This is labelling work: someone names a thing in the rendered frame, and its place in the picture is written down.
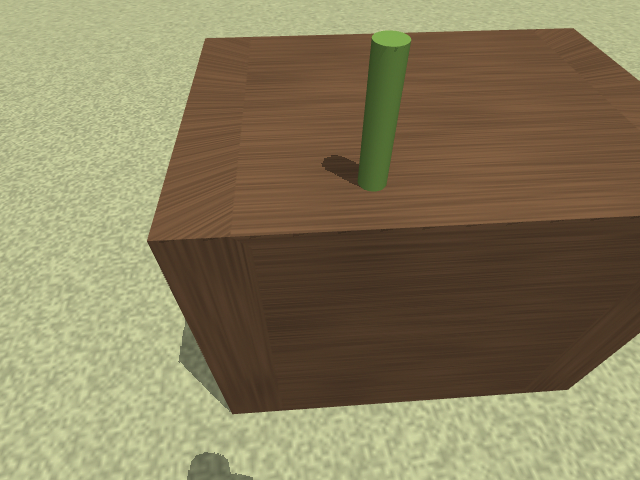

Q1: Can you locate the can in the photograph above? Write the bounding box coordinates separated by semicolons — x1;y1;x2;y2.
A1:
358;30;411;192

